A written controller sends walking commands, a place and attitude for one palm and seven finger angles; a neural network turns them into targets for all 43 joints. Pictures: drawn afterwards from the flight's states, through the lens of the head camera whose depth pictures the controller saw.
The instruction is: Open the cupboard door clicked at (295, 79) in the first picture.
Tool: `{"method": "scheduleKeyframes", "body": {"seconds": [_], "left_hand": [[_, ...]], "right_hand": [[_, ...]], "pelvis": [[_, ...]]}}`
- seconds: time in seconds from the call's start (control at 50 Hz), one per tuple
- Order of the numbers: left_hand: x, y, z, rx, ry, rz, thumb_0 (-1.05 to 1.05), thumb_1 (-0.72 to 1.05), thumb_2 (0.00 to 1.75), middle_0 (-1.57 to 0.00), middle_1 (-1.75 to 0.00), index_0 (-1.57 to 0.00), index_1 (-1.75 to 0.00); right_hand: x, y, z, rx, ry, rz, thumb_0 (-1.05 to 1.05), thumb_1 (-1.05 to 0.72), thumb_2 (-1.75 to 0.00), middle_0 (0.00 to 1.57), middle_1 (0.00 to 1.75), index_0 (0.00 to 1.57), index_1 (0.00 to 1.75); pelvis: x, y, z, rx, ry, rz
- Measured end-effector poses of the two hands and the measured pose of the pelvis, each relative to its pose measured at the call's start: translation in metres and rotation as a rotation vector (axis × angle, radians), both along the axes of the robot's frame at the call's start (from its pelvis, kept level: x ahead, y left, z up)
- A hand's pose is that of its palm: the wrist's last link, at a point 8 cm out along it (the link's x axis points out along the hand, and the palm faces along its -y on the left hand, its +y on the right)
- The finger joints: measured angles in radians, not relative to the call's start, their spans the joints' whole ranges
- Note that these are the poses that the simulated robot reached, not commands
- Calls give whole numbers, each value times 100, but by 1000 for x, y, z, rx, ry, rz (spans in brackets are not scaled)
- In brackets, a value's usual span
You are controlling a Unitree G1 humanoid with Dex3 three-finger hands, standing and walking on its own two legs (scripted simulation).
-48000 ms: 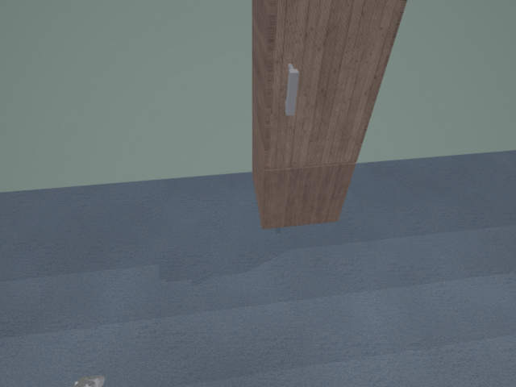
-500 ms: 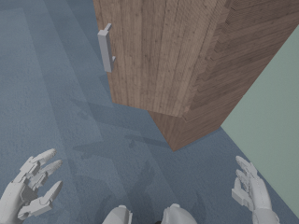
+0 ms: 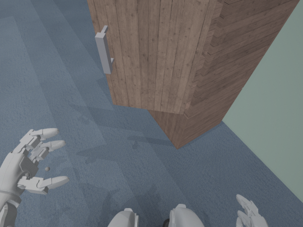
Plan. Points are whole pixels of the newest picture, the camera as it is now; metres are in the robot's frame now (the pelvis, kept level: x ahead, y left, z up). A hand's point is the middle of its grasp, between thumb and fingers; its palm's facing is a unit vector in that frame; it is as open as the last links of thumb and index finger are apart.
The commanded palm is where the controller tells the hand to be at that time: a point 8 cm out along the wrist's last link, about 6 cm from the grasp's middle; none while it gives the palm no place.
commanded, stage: raise the hand with hooked fingers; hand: left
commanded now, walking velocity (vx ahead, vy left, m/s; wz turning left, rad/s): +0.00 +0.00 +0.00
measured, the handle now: (106, 50) +0.63 +0.18 +0.08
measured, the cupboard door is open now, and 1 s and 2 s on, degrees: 49 49 49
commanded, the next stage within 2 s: move the hooked fingers beside the handle in 1.14 s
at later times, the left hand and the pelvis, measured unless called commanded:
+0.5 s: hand (30, 140) +0.29 +0.30 +0.08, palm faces -0.08 -1.00 -0.05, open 13.9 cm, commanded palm +0.27 +0.35 +0.09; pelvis +0.02 +0.03 +0.02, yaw +0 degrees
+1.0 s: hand (42, 130) +0.32 +0.27 +0.09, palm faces -0.09 -1.00 -0.04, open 14.0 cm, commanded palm +0.29 +0.33 +0.10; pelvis +0.03 +0.01 +0.02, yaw +0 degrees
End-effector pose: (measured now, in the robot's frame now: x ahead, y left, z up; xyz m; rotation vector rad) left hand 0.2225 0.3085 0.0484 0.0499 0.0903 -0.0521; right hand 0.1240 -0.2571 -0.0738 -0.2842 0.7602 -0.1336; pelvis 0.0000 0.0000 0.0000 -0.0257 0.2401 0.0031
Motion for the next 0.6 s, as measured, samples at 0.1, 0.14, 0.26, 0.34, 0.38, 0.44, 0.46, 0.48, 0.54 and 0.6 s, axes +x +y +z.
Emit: {"method": "scheduleKeyframes", "body": {"seconds": [0.1, 0.14, 0.26, 0.34, 0.38, 0.44, 0.46, 0.48, 0.54, 0.6], "left_hand": [[9, -3, -3, -12, 3, -72, 0, -14, 45, -27, -97, -27, -97], [15, 2, 6, -2, -32, -71, 0, -18, 43, -27, -100, -27, -100], [30, 27, 32, 7, -90, -11, 0, -32, 37, -29, -109, -29, -109], [37, 38, 28, -5, -19, -11, 0, -40, 34, -29, -114, -29, -114], [39, 39, 26, -9, 8, -22, 0, -43, 33, -29, -116, -29, -116], [45, 39, 28, -5, 4, -33, -1, -46, 31, -29, -118, -29, -118], [47, 40, 30, -2, -7, -33, -1, -47, 31, -29, -118, -29, -118], [50, 41, 32, 0, -20, -32, -1, -47, 31, -29, -119, -29, -118], [59, 46, 41, 7, -55, -23, -1, -49, 30, -30, -119, -30, -119], [69, 50, 46, 9, -57, -18, -1, -49, 30, -30, -120, -30, -120]], "right_hand": [[16, 8, 14, -39, -55, 11, 2, -91, -90, 21, 30, 20, 29], [25, 16, 22, -41, -88, 22, 2, -91, -90, 21, 30, 20, 29], [50, 41, 37, -8, -154, 64, 2, -91, -90, 21, 30, 20, 29], [62, 54, 39, 14, -158, 88, 2, -91, -90, 21, 30, 20, 30], [65, 59, 38, 19, -149, 96, 2, -91, -90, 21, 30, 20, 30], [66, 62, 37, 17, -129, 105, 2, -90, -90, 21, 30, 21, 30], [66, 62, 36, 15, -119, 106, 2, -90, -90, 21, 30, 21, 30], [65, 62, 35, 13, -109, 106, 2, -90, -90, 21, 30, 21, 30], [61, 59, 32, 8, -78, 97, 2, -90, -90, 21, 30, 21, 30], [56, 54, 30, 6, -47, 79, 2, -90, -90, 21, 30, 21, 30]], "pelvis": [[2, 11, 2, -12, -22, 1], [4, 14, 4, -16, -32, 1], [12, 24, 11, -26, -47, 9], [16, 29, 14, -29, -45, 12], [18, 31, 16, -30, -43, 12], [21, 33, 17, -31, -41, 10], [22, 33, 17, -31, -41, 10], [23, 33, 18, -31, -41, 10], [25, 32, 19, -32, -40, 11], [27, 30, 20, -31, -36, 12]]}}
